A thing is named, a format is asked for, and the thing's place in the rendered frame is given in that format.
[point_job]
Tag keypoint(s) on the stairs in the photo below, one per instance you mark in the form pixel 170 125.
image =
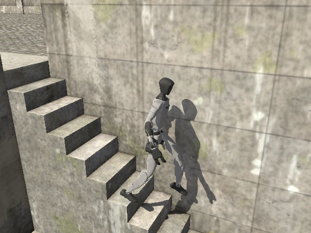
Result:
pixel 73 172

